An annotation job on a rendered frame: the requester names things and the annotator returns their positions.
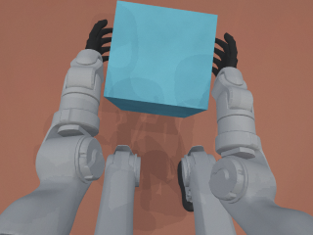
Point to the robot right forearm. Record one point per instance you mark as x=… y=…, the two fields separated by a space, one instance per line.
x=236 y=134

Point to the robot right foot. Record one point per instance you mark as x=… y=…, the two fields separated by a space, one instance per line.
x=188 y=206

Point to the robot left shin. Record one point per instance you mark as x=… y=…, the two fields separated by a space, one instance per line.
x=110 y=158

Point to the left robot upper arm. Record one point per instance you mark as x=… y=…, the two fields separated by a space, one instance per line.
x=66 y=167

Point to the carton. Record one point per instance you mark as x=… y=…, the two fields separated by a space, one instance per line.
x=160 y=60

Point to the right robot upper arm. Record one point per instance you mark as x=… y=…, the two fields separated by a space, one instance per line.
x=247 y=191

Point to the robot left hand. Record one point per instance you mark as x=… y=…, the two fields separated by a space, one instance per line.
x=95 y=40

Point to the robot left forearm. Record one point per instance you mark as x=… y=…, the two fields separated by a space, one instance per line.
x=80 y=99

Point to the robot right hand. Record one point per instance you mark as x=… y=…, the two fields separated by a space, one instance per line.
x=228 y=57

